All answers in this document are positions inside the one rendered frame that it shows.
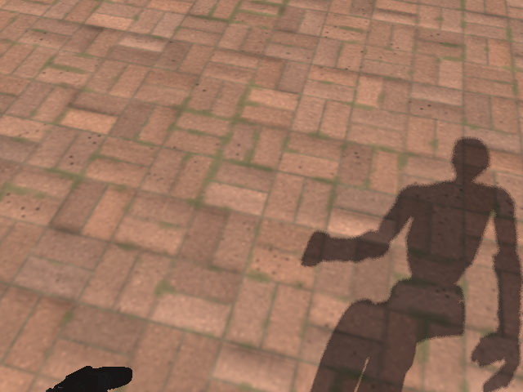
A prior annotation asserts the robot left hand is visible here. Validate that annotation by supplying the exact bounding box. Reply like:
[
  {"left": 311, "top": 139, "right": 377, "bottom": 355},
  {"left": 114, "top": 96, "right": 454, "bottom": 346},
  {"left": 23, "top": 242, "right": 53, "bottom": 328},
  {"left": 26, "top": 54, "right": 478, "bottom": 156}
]
[{"left": 46, "top": 366, "right": 132, "bottom": 392}]

